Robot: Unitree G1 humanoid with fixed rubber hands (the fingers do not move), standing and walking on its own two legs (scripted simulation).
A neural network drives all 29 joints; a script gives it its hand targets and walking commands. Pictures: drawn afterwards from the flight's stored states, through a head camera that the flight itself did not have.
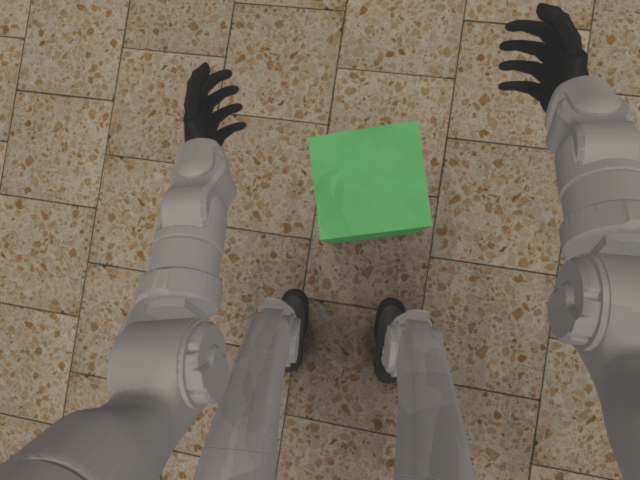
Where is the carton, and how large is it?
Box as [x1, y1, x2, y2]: [308, 120, 431, 243]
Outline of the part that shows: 417,120 308,137 319,233 321,240 328,243 337,243 409,234 431,225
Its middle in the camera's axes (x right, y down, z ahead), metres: +0.11 -0.11 +0.85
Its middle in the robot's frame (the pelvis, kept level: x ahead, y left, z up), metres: +0.48 -0.02 -0.51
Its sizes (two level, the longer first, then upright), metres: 0.210 0.200 0.250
